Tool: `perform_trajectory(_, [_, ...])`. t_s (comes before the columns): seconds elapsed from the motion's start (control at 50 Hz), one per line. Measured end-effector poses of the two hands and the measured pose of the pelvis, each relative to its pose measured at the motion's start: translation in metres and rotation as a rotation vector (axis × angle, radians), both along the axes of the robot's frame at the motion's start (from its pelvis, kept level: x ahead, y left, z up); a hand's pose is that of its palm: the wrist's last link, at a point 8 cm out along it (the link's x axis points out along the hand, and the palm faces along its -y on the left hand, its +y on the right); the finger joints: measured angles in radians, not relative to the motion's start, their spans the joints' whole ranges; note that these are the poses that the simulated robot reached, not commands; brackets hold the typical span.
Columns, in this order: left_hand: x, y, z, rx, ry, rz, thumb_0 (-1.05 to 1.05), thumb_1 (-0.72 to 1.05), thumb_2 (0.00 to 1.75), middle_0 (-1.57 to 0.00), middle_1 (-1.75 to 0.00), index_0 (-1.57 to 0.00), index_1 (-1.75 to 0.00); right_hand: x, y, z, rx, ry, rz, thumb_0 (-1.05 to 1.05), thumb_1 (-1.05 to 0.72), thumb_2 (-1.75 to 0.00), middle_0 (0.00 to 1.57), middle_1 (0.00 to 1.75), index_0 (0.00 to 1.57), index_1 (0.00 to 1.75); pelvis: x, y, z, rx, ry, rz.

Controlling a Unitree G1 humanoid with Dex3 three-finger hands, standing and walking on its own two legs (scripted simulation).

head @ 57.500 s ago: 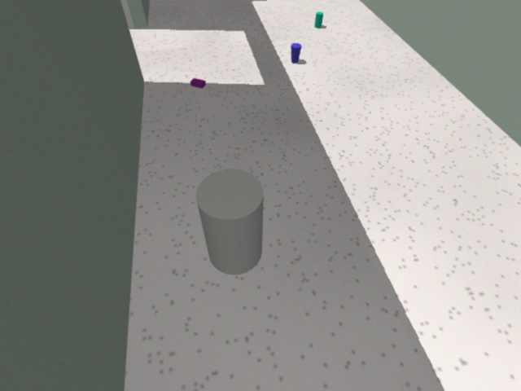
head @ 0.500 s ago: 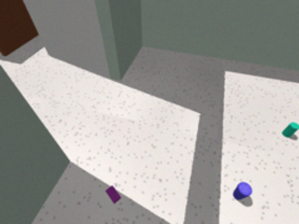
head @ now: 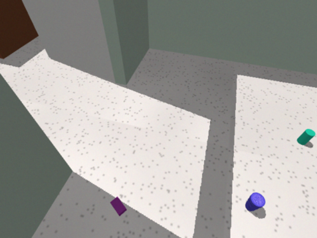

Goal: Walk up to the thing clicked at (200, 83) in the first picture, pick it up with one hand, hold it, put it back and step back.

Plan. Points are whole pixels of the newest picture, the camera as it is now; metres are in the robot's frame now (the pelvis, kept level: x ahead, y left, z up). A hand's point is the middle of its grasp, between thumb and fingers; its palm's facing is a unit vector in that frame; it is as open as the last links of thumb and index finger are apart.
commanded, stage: stand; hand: left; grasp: from above
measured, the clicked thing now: (118, 206) +0.42 +0.26 -0.77
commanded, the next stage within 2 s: step back in 0.38 s
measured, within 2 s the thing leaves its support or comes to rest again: neither
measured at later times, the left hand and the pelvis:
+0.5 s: hand out of the picture +0.07 +0.26 -0.16, palm faces +0.00 -0.94 -0.35, open 7.3 cm; pelvis -0.02 +0.00 -0.01, yaw +0 degrees
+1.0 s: hand out of the picture +0.04 +0.30 -0.18, palm faces -0.11 -0.93 -0.36, open 7.3 cm; pelvis -0.09 +0.05 -0.02, yaw -4 degrees
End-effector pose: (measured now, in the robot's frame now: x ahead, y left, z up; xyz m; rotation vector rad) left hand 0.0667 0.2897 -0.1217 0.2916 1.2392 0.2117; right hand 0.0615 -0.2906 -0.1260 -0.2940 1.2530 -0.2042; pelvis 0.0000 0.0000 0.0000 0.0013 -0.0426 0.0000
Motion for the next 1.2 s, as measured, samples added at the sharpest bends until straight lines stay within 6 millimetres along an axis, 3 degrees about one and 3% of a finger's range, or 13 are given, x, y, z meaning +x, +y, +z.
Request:
perform_trajectory(0.4, [0.000,-0.001,0.001,0.003,-0.006,-0.008,0.00,0.91,0.90,-0.21,-0.30,-0.20,-0.30,-0.006,-0.006,0.000,0.000,0.005,-0.003,0.01,-0.91,-0.89,0.21,0.30,0.20,0.30,-0.003,-0.004,0.000,0.001,0.006,-0.004])
perform_trajectory(0.52, [-0.004,0.014,-0.003,0.029,-0.009,-0.004,0.00,0.91,0.90,-0.21,-0.30,-0.20,-0.30,-0.010,-0.012,-0.003,-0.025,0.017,-0.002,0.01,-0.91,-0.89,0.21,0.30,0.20,0.30,-0.022,0.001,-0.008,-0.013,0.014,-0.005])
perform_trajectory(0.6, [-0.005,0.031,-0.008,0.045,-0.011,-0.032,0.00,0.90,0.90,-0.21,-0.30,-0.20,-0.30,-0.021,-0.009,0.000,-0.057,0.026,-0.008,0.00,-0.91,-0.89,0.21,0.30,0.20,0.30,-0.034,0.014,-0.012,-0.004,0.021,-0.016])
perform_trajectory(0.7, [0.008,0.056,-0.023,0.040,-0.061,-0.050,0.00,0.90,0.90,-0.21,-0.30,-0.20,-0.30,-0.047,0.003,0.002,-0.109,0.038,-0.012,0.00,-0.91,-0.89,0.21,0.30,0.20,0.30,-0.046,0.036,-0.025,-0.017,0.028,-0.008])
perform_trajectory(0.8, [0.011,0.058,-0.021,0.029,-0.085,-0.071,0.00,0.91,0.90,-0.20,-0.30,-0.20,-0.30,-0.075,0.020,0.012,-0.115,0.067,-0.019,0.00,-0.91,-0.89,0.21,0.30,0.20,0.30,-0.061,0.043,-0.016,-0.031,0.020,-0.016])
perform_trajectory(0.94, [-0.016,0.053,-0.021,0.014,-0.051,-0.116,0.00,0.91,0.90,-0.21,-0.30,-0.20,-0.30,-0.084,0.026,0.012,-0.111,-0.013,-0.039,0.01,-0.90,-0.89,0.21,0.30,0.21,0.30,-0.082,0.048,-0.015,-0.028,0.019,-0.056])
perform_trajectory(1.08, [-0.047,0.046,-0.022,0.048,-0.047,-0.146,0.00,0.91,0.90,-0.21,-0.30,-0.20,-0.30,-0.099,0.016,-0.008,-0.074,-0.090,-0.042,0.00,-0.90,-0.89,0.21,0.30,0.21,0.30,-0.111,0.038,-0.030,0.003,0.006,-0.097])
perform_trajectory(1.2, [-0.084,0.036,-0.004,0.060,-0.065,-0.139,0.00,0.91,0.90,-0.21,-0.30,-0.20,-0.30,-0.122,0.009,-0.014,-0.040,-0.084,-0.062,0.01,-0.91,-0.89,0.21,0.30,0.20,0.30,-0.136,0.031,-0.025,0.008,-0.011,-0.094])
